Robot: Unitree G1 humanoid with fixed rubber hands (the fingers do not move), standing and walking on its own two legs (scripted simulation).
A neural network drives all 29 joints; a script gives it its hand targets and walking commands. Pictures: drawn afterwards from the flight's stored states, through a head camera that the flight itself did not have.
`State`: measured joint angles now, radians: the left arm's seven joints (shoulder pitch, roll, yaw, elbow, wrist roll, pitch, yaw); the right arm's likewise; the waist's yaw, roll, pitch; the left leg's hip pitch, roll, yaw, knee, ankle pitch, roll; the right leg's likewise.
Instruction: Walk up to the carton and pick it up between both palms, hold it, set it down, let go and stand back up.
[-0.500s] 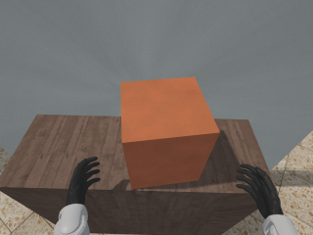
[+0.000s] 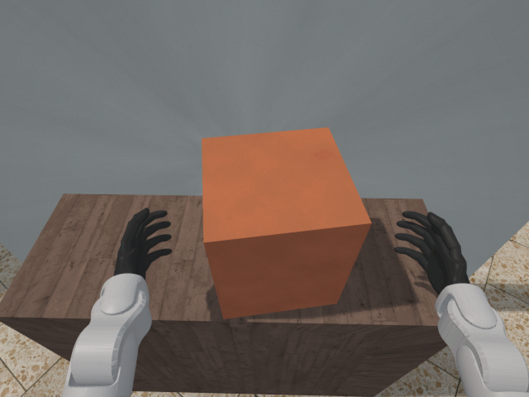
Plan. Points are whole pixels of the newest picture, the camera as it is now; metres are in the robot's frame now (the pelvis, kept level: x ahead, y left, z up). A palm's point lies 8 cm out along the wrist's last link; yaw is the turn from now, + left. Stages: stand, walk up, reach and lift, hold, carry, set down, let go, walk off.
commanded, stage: reach and lift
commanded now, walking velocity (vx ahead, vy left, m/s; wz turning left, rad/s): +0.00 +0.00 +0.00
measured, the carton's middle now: (274, 226) +0.39 +0.01 +0.03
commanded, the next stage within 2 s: none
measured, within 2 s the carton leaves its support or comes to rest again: neither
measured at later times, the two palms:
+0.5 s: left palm (133, 216) +0.32 +0.21 +0.13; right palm (436, 205) +0.36 -0.21 +0.13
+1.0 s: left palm (136, 164) +0.38 +0.21 +0.17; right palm (428, 155) +0.42 -0.20 +0.17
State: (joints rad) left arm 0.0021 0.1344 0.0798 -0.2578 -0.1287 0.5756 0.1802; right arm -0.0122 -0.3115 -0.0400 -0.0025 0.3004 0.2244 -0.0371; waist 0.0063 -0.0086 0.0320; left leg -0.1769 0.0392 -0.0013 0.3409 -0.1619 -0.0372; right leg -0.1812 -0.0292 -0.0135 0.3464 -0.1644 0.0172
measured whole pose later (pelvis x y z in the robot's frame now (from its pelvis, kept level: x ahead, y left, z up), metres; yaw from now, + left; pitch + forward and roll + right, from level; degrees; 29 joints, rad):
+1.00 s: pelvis +0.00 +0.00 +0.00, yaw +0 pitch +0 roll +0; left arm -0.67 0.22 0.19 0.15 -0.13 0.78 0.16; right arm -0.75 -0.42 0.04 0.53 0.41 0.38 -0.04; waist 0.02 -0.01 0.05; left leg -0.18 0.05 0.00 0.34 -0.16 -0.04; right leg -0.18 -0.02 -0.01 0.35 -0.16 0.02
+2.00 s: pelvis +0.02 +0.00 +0.00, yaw +0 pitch +8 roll +0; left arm -0.75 0.12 0.17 0.96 -0.11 0.00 0.13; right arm -0.88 -0.24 0.08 1.09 0.34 -0.05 -0.04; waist 0.07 0.01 -0.06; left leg -0.34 0.06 0.00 0.37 -0.18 -0.05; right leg -0.33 -0.01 -0.01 0.35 -0.16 0.02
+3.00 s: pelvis +0.01 +0.00 +0.00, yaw -1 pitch +11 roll -1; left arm -0.79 0.04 0.22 1.02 -0.02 -0.08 0.21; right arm -0.88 -0.15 0.01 1.12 0.22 -0.07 -0.09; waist 0.08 0.00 -0.12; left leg -0.41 0.06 0.00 0.40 -0.18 -0.05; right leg -0.39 0.00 -0.01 0.36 -0.16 0.02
